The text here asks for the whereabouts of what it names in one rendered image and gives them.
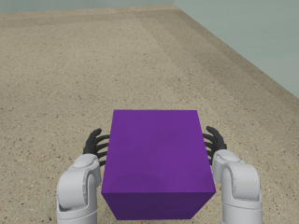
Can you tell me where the robot right hand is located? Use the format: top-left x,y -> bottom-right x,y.
203,126 -> 227,166

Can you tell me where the carton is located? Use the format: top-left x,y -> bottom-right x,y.
101,109 -> 217,220

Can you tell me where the robot left hand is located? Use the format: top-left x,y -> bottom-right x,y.
82,128 -> 110,167

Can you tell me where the robot left forearm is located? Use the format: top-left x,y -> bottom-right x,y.
56,153 -> 102,224

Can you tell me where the robot right forearm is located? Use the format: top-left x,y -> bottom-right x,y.
212,149 -> 263,224

